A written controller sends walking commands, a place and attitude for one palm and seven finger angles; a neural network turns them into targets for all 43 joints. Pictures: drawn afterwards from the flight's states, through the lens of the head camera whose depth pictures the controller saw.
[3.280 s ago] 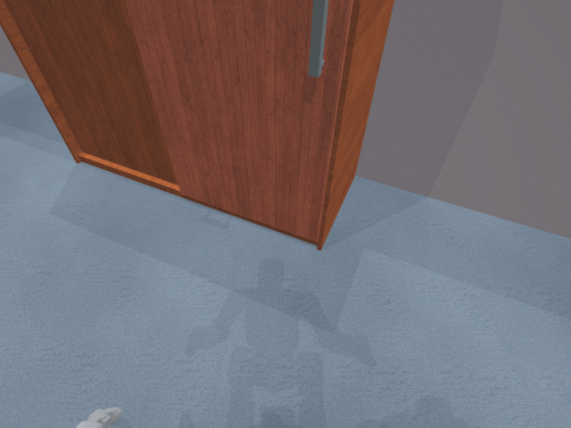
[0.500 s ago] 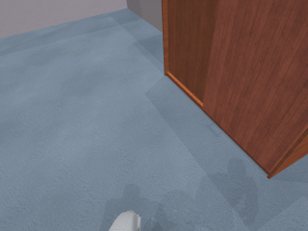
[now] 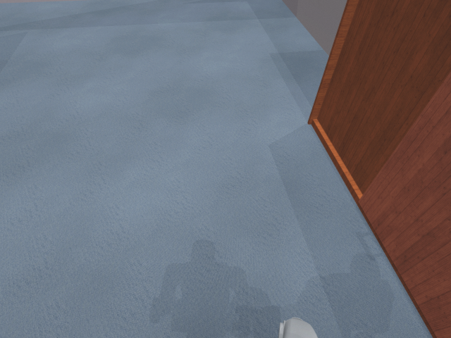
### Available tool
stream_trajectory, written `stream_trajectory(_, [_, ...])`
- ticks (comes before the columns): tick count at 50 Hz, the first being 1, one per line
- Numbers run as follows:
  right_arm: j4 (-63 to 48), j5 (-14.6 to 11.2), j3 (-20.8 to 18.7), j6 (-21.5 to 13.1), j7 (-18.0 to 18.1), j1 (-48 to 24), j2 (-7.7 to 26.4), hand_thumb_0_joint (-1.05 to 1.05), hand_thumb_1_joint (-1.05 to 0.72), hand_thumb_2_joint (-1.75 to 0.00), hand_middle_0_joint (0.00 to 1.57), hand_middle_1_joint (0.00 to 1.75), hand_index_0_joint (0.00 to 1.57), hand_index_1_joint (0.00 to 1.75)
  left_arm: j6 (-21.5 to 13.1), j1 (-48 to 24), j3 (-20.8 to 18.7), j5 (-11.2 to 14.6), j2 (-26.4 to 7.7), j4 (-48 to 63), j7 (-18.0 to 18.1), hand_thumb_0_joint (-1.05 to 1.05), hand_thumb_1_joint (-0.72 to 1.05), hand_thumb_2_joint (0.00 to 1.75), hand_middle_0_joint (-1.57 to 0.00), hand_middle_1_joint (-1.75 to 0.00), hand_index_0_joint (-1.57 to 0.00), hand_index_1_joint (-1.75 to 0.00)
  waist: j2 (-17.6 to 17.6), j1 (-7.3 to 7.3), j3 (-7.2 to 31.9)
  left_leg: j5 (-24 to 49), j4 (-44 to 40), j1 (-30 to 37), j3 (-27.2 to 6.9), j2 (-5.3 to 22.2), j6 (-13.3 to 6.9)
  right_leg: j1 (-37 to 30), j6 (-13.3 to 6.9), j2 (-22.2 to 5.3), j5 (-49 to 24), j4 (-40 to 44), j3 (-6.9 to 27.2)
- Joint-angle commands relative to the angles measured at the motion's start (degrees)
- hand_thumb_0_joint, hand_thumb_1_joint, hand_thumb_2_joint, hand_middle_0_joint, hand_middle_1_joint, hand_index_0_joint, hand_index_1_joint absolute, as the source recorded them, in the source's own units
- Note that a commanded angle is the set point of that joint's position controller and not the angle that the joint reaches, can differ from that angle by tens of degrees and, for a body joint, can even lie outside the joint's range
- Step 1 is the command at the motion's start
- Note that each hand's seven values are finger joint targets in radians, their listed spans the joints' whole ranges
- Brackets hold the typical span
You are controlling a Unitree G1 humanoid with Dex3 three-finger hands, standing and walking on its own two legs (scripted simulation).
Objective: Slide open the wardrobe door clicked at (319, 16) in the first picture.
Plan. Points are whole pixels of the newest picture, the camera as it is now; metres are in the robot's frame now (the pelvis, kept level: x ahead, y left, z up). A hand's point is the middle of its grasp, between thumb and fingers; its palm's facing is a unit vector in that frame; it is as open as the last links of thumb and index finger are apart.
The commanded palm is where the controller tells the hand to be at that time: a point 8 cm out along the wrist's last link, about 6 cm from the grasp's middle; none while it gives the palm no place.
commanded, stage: walk to a spot facing it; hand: right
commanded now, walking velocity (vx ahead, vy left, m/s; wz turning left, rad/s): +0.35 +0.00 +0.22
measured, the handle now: out of the picture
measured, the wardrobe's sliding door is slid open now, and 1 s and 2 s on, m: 0.00 0.00 0.00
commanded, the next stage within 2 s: turn to face it in 0.54 s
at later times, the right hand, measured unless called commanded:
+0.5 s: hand (355, 317) +0.22 -0.26 -0.18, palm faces -0.10 +0.98 -0.15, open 7.3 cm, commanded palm none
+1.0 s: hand (295, 236) +0.39 -0.14 -0.15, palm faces -0.27 +0.95 -0.18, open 7.3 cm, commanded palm none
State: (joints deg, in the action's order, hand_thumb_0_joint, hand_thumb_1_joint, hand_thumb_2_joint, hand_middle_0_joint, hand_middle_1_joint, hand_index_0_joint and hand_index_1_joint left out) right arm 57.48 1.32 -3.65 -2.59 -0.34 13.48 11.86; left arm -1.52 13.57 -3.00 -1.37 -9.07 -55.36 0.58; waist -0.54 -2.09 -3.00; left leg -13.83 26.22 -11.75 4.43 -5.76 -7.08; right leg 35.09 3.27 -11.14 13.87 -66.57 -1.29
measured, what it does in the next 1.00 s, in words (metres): walks ahead: right foot, then left foot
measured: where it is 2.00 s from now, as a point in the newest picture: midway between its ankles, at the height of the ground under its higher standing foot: outside the picture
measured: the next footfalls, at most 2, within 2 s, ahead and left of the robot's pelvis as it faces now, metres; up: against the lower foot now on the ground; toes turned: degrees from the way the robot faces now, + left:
right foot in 0.28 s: +0.26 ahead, -0.15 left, +0.00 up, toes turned -3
left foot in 0.80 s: +0.27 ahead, +0.11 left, +0.00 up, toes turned +27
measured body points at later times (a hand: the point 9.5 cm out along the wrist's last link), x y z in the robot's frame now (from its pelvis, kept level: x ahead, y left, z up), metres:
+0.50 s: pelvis +0.18 -0.08 +0.00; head +0.20 -0.11 +0.45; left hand +0.23 +0.18 -0.12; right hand +0.23 -0.31 -0.17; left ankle +0.16 +0.07 -0.63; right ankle +0.22 -0.15 -0.74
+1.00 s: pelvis +0.22 -0.03 +0.00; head +0.23 -0.01 +0.45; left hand +0.14 +0.17 -0.17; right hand +0.40 -0.19 -0.14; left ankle +0.23 +0.09 -0.74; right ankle +0.23 -0.16 -0.67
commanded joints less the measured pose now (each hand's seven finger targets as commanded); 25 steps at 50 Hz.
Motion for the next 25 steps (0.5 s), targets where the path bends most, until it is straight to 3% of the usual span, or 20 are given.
stream_trajectory(1, [-1.3, -0.2, -0.9, -2.3, 0.4, 5.4, 5.3, 0.0, -0.9, -0.9, 0.2, 0.3, 0.2, 0.3, -0.2, 2.6, -0.7, -0.5, -3.8, 2.5, -1.0, 0.0, 0.9, 0.9, -0.2, -0.3, -0.2, -0.3, 6.8, 1.23, -0.2, 12.3, -12.9, -1.3, -13.2, 15.0, -3.6, 1.4, 0.6, 0.7, -5.1, 6.9, -1.0])
stream_trajectory(5, [-0.2, -0.1, -0.6, -2.4, 1.0, 10.9, 5.3, 0.0, -0.9, -0.9, 0.2, 0.3, 0.2, 0.3, -1.0, -7.5, -0.1, -0.4, -3.6, 5.5, -1.6, 0.0, 0.9, 0.9, -0.2, -0.3, -0.2, -0.3, 7.1, 4.67, -0.5, 25.4, -9.5, 6.9, -15.2, 15.7, -3.6, 2.8, 0.4, 3.1, -2.9, 17.1, -3.0])
stream_trajectory(8, [0.3, 0.0, -0.7, -2.1, 1.4, 13.4, 5.9, 0.0, -0.9, -0.9, 0.2, 0.3, 0.2, 0.3, -1.4, -12.2, 0.0, -0.1, -3.3, 6.9, -1.6, 0.0, 0.9, 0.9, -0.2, -0.3, -0.2, -0.3, 6.7, 6.04, -0.1, 33.4, -6.9, 10.8, -16.8, 16.6, -3.2, 0.4, -0.4, 5.1, -0.7, 23.2, -4.0])
stream_trajectory(9, [0.3, 0.1, -0.8, -1.9, 1.4, 13.4, 6.2, 0.0, -0.9, -0.9, 0.2, 0.3, 0.2, 0.3, -1.5, -12.9, -0.1, 0.0, -3.5, 7.2, -1.6, 0.0, 0.9, 0.9, -0.2, -0.3, -0.2, -0.3, 7.3, 5.93, -0.1, 35.6, -5.9, 11.4, -17.2, 16.5, -3.0, -1.2, -0.8, 6.0, 0.5, 25.4, -4.4])
stream_trajectory(11, [-0.3, 0.0, -1.1, -1.8, 1.5, 11.9, 7.0, 0.0, -0.9, -0.9, 0.2, 0.3, 0.2, 0.3, -1.9, -10.0, -0.5, 0.1, -4.7, 6.6, -1.0, 0.0, 0.9, 0.9, -0.2, -0.3, -0.2, -0.3, 6.8, 3.92, 1.7, 41.4, -1.1, 10.0, -17.2, 16.2, -2.3, -9.6, -1.5, 8.1, 0.9, 31.6, -5.6])
stream_trajectory(12, [-0.8, -0.3, -1.3, -1.8, 1.6, 10.2, 7.4, 0.0, -0.9, -0.9, 0.2, 0.3, 0.2, 0.3, -2.2, -4.1, -0.8, 0.0, -5.9, 4.8, -0.4, 0.0, 0.9, 0.9, -0.2, -0.3, -0.2, -0.3, 6.2, 0.72, 4.3, 44.0, 5.2, 7.3, -16.0, 14.5, -0.7, -19.1, -2.0, 9.0, -2.9, 37.3, -5.8])
stream_trajectory(13, [-1.4, -0.9, -1.5, -1.8, 1.5, 9.2, 6.8, 0.0, -0.9, -0.9, 0.2, 0.3, 0.2, 0.3, -2.6, 4.7, -1.6, -0.3, -9.0, 2.3, 0.3, 0.0, 0.9, 0.9, -0.2, -0.3, -0.2, -0.3, 3.2, -2.98, 10.2, 36.5, 16.0, -1.4, -13.9, 11.6, 1.9, -36.5, -3.5, 5.0, -11.6, 40.8, -2.7])
stream_trajectory(14, [-2.0, -1.9, -1.3, -1.7, 0.9, 10.8, 3.9, 0.0, -0.9, -0.9, 0.2, 0.3, 0.2, 0.3, -3.0, 12.4, -3.1, -0.9, -15.8, 0.5, 0.9, 0.0, 0.9, 0.9, -0.2, -0.3, -0.2, -0.3, -11.0, -4.94, 18.1, 4.9, 34.6, -17.5, -6.5, 3.4, 5.5, -53.9, -10.0, -13.3, -28.6, 39.2, 15.8])
stream_trajectory(15, [-2.4, -1.5, -1.0, -2.0, 0.9, 10.6, 4.2, 0.0, -0.9, -0.9, 0.2, 0.3, 0.2, 0.3, -2.4, 15.2, -2.6, 0.1, -16.6, -0.4, 1.0, 0.0, 0.9, 0.9, -0.2, -0.3, -0.2, -0.3, -13.0, -4.49, 19.4, -20.2, 48.1, -22.5, -6.0, 3.0, 6.3, -54.1, -14.6, -21.4, -42.0, 42.0, 21.6])
stream_trajectory(16, [-2.4, -1.3, -1.5, -1.1, 1.0, 9.3, 5.8, 0.0, -0.9, -0.9, 0.2, 0.3, 0.2, 0.3, -2.0, 10.7, -1.9, 0.5, -13.8, 0.8, 1.0, 0.0, 0.9, 0.9, -0.2, -0.3, -0.2, -0.3, -7.0, -2.81, 14.1, -17.9, 51.4, -23.4, -7.6, 6.9, 6.7, -46.6, -15.1, -20.4, -38.9, 43.0, 15.6])
stream_trajectory(18, [-2.3, -0.2, -2.1, 0.3, 0.1, 6.2, 3.6, 0.0, -0.9, -0.9, 0.2, 0.3, 0.2, 0.3, -2.6, 3.0, -0.3, 0.3, -8.5, 2.6, 1.4, 0.0, 0.9, 0.9, -0.2, -0.3, -0.2, -0.3, -4.7, 0.23, 3.4, -11.3, 51.6, -22.6, -6.5, 9.8, 8.4, -30.9, -11.0, -15.0, -31.3, 47.4, 7.4])
stream_trajectory(19, [-2.1, 0.1, -2.1, 1.5, -0.4, 6.9, 2.3, 0.0, -0.9, -0.9, 0.2, 0.3, 0.2, 0.3, -2.6, 1.1, 0.1, 0.3, -7.0, 2.6, 1.3, 0.0, 0.9, 0.9, -0.2, -0.3, -0.2, -0.3, -5.8, 1.96, 0.5, -9.0, 50.2, -20.5, -5.5, 10.6, 8.6, -25.4, -9.0, -12.4, -28.3, 48.8, 2.5])
stream_trajectory(21, [-1.4, 0.1, -2.3, 3.4, -0.8, 9.8, 0.6, 0.0, -0.9, -0.9, 0.2, 0.3, 0.2, 0.3, -2.5, -1.0, 0.2, 0.4, -6.0, 2.4, 1.5, 0.0, 0.9, 0.9, -0.2, -0.3, -0.2, -0.3, -7.4, 4.21, -0.2, -4.9, 49.4, -18.4, -3.9, 10.5, 9.3, -20.6, -7.5, -9.5, -25.7, 49.4, -4.3])
stream_trajectory(22, [-1.6, 0.1, -2.4, 4.1, -0.8, 10.6, 0.0, 0.0, -0.9, -0.9, 0.2, 0.3, 0.2, 0.3, -2.3, -1.2, 0.1, 0.4, -6.1, 2.5, 1.6, 0.0, 0.9, 0.9, -0.2, -0.3, -0.2, -0.3, -8.0, 4.81, 0.5, -3.7, 49.0, -18.5, -3.6, 10.7, 9.5, -20.1, -7.9, -9.0, -23.2, 49.8, -6.3])
stream_trajectory(25, [-3.2, 0.4, -3.0, 5.3, -1.0, 8.1, -0.2, 0.0, -0.9, -0.9, 0.2, 0.3, 0.2, 0.3, -1.8, -0.4, -0.7, 0.4, -5.7, 2.7, 1.6, 0.0, 0.9, 0.9, -0.2, -0.3, -0.2, -0.3, -8.6, 4.42, -0.7, 0.8, 45.8, -21.7, -2.9, 11.8, 10.4, -20.2, -8.7, -8.7, -17.8, 51.3, -9.0])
